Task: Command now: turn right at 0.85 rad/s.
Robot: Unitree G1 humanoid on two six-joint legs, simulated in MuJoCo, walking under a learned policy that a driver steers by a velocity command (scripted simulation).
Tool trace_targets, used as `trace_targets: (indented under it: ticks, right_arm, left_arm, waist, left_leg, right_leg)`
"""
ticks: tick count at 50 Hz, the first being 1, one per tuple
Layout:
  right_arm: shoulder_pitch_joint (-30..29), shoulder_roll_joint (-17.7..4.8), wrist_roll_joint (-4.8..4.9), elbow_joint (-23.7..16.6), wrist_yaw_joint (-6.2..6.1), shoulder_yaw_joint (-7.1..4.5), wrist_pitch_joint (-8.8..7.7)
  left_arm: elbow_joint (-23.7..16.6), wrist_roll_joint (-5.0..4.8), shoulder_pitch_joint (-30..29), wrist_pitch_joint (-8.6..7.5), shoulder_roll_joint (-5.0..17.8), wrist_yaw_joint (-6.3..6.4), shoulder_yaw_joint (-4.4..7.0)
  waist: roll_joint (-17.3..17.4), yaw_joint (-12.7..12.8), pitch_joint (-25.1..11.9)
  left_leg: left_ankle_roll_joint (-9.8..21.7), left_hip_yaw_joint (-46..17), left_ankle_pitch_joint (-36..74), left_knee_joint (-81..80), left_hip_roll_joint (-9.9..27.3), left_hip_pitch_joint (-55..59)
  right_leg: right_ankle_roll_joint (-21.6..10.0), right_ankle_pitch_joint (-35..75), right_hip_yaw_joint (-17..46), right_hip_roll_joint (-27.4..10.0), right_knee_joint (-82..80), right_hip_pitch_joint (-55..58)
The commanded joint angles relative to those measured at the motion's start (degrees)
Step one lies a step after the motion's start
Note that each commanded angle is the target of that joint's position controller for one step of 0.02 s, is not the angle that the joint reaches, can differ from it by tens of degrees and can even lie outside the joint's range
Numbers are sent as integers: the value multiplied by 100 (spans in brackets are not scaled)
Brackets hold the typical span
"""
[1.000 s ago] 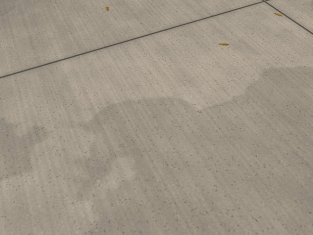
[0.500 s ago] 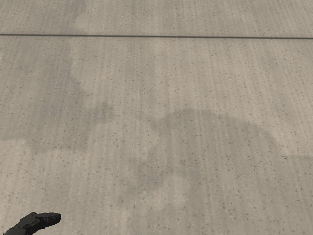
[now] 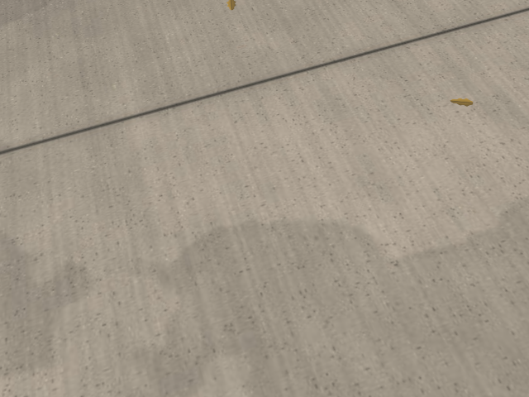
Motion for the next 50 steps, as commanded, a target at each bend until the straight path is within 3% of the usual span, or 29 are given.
trace_targets:
  ticks: [1, 3, 5, 9, 12, 13, 15, 17, 20, 22, 23, 24, 25, 26, 27, 28, 29, 30, 31, 33, 37, 41, 43, 45, 46, 47, 48, 49, 50]
  right_arm:
    - [-242, -347, 40, -437, -10, -95, -87]
    - [-175, -324, 85, -393, 60, -82, -160]
    - [-334, -407, 156, -372, 136, -104, -271]
    - [-705, -366, 111, -396, 215, -34, -552]
    - [-878, -428, 207, -530, 246, -3, -652]
    - [-763, -417, -343, -380, 376, 16, -358]
    - [-819, -425, -211, -481, 513, 10, -219]
    - [-943, -429, -118, -592, 607, 16, -227]
    - [-1019, -436, -121, -753, 667, 49, -250]
    - [-642, -389, -110, -762, 624, 83, -222]
    - [-126, -412, -107, -640, 565, 59, -209]
    - [920, -549, -118, -331, 506, -28, -225]
    - [2316, -935, -162, 28, 428, -195, -256]
    - [2708, -1666, -177, 69, 351, -363, -273]
    - [2411, -1444, -49, -31, 355, -291, -281]
    - [2154, -1326, -47, 10, 312, -291, -244]
    - [2085, -1236, -19, 21, 273, -286, -249]
    - [1920, -1131, -14, 11, 238, -255, -260]
    - [1749, -985, -1, 6, 213, -190, -285]
    - [1719, -849, 43, 15, 221, -131, -371]
    - [1932, -863, 77, 144, 221, -150, -469]
    - [2400, -685, 194, 554, 185, -83, -609]
    - [2384, -918, 137, 659, 143, -108, -687]
    - [2326, -1170, -66, 736, 65, -170, -655]
    - [2073, -1157, -143, 743, 30, -181, -599]
    - [1815, -925, -168, 692, -10, -118, -586]
    - [2675, 15, 221, 492, 15, 86, -569]
    - [2448, -595, 1, 552, -15, 67, -626]
    - [1551, -493, 117, 128, 104, 157, -686]
  left_arm:
    - [-445, -60, -68, 83, 976, 138, 306]
    - [-383, -102, 148, 89, 898, 191, 288]
    - [-361, -71, 225, 22, 874, 190, 235]
    - [-66, 78, 593, -202, 778, 114, 124]
    - [93, 95, 786, -336, 875, 36, 110]
    - [235, 381, 1066, -281, 954, -87, 152]
    - [290, 413, 1094, -312, 855, -129, 138]
    - [412, 402, 1188, -378, 854, -80, 149]
    - [590, 436, 1191, -455, 888, 3, 179]
    - [660, 427, 950, -493, 873, 1, 164]
    - [680, 374, 817, -500, 892, -1, 149]
    - [705, 317, 797, -473, 915, 19, 137]
    - [630, 339, 722, -489, 883, 66, 77]
    - [281, 317, 696, -569, 193, -34, -128]
    - [218, 467, 323, -647, 442, -64, -105]
    - [92, 460, -226, -701, 657, -91, -86]
    - [123, 460, -171, -752, 624, -112, -149]
    - [154, 503, -126, -724, 579, -115, -174]
    - [193, 581, 10, -629, 536, -123, -211]
    - [199, 625, 24, -413, 479, -166, -248]
    - [-317, 489, -1304, -337, 316, -247, -357]
    - [-296, 367, -1737, -449, 48, -300, -464]
    - [-241, 342, -1649, -452, 212, -248, -406]
    - [159, 297, -470, -460, 614, -133, -223]
    - [549, 269, 742, -484, 762, -44, -147]
    - [887, 315, 1912, -491, 949, 70, -57]
    - [1069, 498, 2144, -516, 1601, 45, 151]
    - [1012, 207, 1930, -444, 1133, -82, 150]
    - [831, 27, 1479, -660, 624, -84, 1]
  waist:
    - [-631, -77, -1054]
    - [-713, -31, -1251]
    - [-947, 102, -962]
    - [-1191, 523, -551]
    - [-1092, 686, -127]
    - [-1019, 680, -123]
    - [-1042, 673, 191]
    - [-891, 660, 369]
    - [-715, 534, 390]
    - [-721, 209, 126]
    - [-716, -84, -263]
    - [-497, -588, -880]
    - [-79, -1196, -1577]
    - [1606, -998, -1935]
    - [1167, -908, -1776]
    - [558, -871, -966]
    - [35, -656, -648]
    - [-199, -409, -383]
    - [-173, -166, -185]
    - [42, 5, 25]
    - [76, -233, 531]
    - [69, -591, 171]
    - [223, -475, -114]
    - [457, 134, -842]
    - [388, 773, -1275]
    - [220, 1288, -1721]
    - [-2318, 664, -2504]
    - [-1076, 796, -3261]
    - [-1163, 774, -2480]
  left_leg:
    - [-208, -247, 511, 60, 14, -795]
    - [-220, -247, 961, -784, -12, -750]
    - [-195, -232, 1284, -1588, 93, -923]
    - [-97, 39, 2107, -2608, 433, -712]
    - [129, 105, 2125, -2728, 588, -1147]
    - [155, 453, 1938, -2624, 450, -1017]
    - [287, 425, 1793, -2574, 422, -1113]
    - [459, 251, 1690, -2531, 379, -1379]
    - [773, 367, 1446, -2504, 476, -1595]
    - [1077, 779, 1129, -2675, 255, -714]
    - [1239, 1087, 1008, -2738, -68, 382]
    - [1381, 1249, 1071, -2856, -415, 1919]
    - [1587, 436, 561, -2996, -123, 3857]
    - [2191, -2815, -2042, -4133, 1446, 4982]
    - [2274, -4885, -2358, -5112, 1794, 5072]
    - [2189, -4157, -1433, -5023, 1689, 4709]
    - [2135, -3457, -465, -5009, 1540, 4051]
    - [2032, -2967, 64, -5100, 1305, 3399]
    - [1992, -2611, 398, -5218, 1014, 2855]
    - [2048, -2194, 761, -5389, 692, 2243]
    - [1961, -1862, 2282, -5798, 335, 1393]
    - [1468, -1354, 4980, -6006, 452, 2052]
    - [1249, -1087, 6553, -5608, 629, 2871]
    - [987, -888, 8425, -4150, 833, 3572]
    - [862, -604, 8569, -2721, 755, 3413]
    - [783, -439, 7366, -959, 528, 2589]
    - [127, -76, 885, 2643, -673, -229]
    - [319, -326, 2, 2872, -703, -483]
    - [104, -948, -58, 2633, -146, -963]
  right_leg:
    - [-888, 4079, 1599, -1238, -536, 1538]
    - [-895, 1459, 1822, -1022, -928, 1629]
    - [-949, -1119, 2182, -1115, -1405, 1593]
    - [-858, -947, 1949, -1295, -1592, 1554]
    - [-922, -1255, 1996, -1585, -1840, 1745]
    - [-769, -1432, 1741, -1300, -2058, 1649]
    - [-735, -1405, 1516, -1395, -2194, 1625]
    - [-722, -1216, 1327, -1622, -2270, 1884]
    - [-668, -401, 972, -1885, -2232, 2399]
    - [-502, 2030, 318, -1812, -1760, 2238]
    - [-379, 4128, -153, -1667, -1073, 1912]
    - [-259, 5685, -626, -1463, 347, 1422]
    - [-87, 5057, -853, -1264, 2248, 87]
    - [254, 571, -912, -213, 4457, -1922]
    - [177, -934, 24, 90, 5045, -3031]
    - [135, -459, 222, -293, 5132, -3546]
    - [149, -96, 183, -565, 4716, -3284]
    - [214, -95, 92, -712, 4323, -2948]
    - [323, -164, 49, -800, 4073, -2672]
    - [475, -438, -117, -864, 3683, -2456]
    - [702, 663, -604, -661, 2069, -2210]
    - [317, 2442, -1021, -338, 503, -1105]
    - [33, 2231, -1069, -144, 127, -640]
    - [-159, 1394, -1055, 247, 203, 367]
    - [-254, 1662, -1084, 204, -87, 1389]
    - [-486, 1512, -561, -444, 170, 2681]
    - [-2021, 3825, 2809, -2628, 608, 5017]
    - [-2079, 4551, 3931, -2408, -44, 4931]
    - [-1779, 3412, 3211, -2078, -370, 4639]
Keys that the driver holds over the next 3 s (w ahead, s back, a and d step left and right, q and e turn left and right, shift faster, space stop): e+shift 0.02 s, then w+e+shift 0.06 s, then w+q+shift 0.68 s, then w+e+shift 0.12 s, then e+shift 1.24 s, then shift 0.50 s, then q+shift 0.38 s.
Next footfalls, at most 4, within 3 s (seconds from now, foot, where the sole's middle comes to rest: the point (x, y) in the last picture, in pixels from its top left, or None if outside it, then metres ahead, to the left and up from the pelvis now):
0.48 left None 0.35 0.13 -0.78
0.94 right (255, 236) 0.85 0.11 -0.78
1.32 left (184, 178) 1.07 0.35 -0.78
1.78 right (261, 208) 0.95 0.10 -0.78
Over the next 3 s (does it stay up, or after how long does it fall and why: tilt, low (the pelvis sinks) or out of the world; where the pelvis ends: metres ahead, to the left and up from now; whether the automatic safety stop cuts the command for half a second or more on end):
stays up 0.97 0.21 -0.01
